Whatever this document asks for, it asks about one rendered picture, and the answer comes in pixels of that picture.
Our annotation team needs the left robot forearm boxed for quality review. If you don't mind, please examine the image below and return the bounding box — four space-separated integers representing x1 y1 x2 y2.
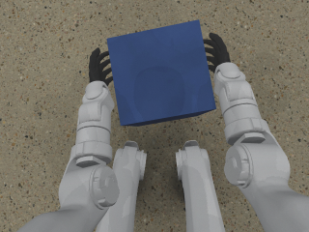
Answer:
58 80 115 197

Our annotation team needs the right robot forearm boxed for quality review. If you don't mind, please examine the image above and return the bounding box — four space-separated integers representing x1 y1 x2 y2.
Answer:
213 62 291 179

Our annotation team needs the robot right thigh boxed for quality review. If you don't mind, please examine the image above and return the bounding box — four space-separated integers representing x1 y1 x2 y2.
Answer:
175 145 226 232

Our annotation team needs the right robot hand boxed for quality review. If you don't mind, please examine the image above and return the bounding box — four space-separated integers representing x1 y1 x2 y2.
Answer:
203 32 231 73

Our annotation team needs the robot right upper arm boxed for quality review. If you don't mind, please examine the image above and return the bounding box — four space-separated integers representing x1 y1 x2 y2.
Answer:
224 143 309 232

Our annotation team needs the carton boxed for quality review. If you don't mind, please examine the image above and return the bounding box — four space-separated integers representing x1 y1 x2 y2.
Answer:
106 19 216 127

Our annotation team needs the left robot hand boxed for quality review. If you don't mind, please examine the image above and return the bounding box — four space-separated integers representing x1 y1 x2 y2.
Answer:
88 48 113 86

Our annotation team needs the robot left upper arm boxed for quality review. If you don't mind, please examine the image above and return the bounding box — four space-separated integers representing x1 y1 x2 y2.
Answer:
16 164 120 232

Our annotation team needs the robot left shin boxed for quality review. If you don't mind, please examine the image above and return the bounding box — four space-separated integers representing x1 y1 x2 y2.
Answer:
112 141 140 167

